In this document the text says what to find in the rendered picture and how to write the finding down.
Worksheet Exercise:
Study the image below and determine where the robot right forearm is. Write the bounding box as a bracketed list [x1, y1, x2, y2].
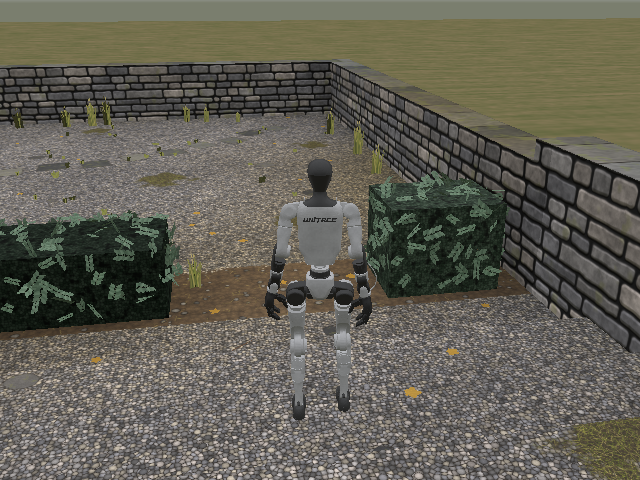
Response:
[352, 244, 371, 298]

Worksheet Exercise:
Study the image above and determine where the right robot shin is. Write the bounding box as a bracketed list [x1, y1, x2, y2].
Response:
[336, 333, 351, 398]

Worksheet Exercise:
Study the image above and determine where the robot left forearm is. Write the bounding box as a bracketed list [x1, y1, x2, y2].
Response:
[267, 243, 286, 294]

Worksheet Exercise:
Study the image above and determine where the left robot hand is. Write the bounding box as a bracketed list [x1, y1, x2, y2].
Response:
[264, 291, 288, 320]

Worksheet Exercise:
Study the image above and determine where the robot right upper arm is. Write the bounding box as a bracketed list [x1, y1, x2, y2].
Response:
[341, 202, 363, 259]

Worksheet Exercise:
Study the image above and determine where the robot left upper arm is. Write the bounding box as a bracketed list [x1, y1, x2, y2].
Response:
[275, 202, 299, 259]

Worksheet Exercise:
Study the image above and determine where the right robot hand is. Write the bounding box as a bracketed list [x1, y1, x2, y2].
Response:
[348, 296, 372, 327]

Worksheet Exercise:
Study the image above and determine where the left robot foot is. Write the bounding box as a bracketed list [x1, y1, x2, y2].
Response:
[292, 394, 306, 420]

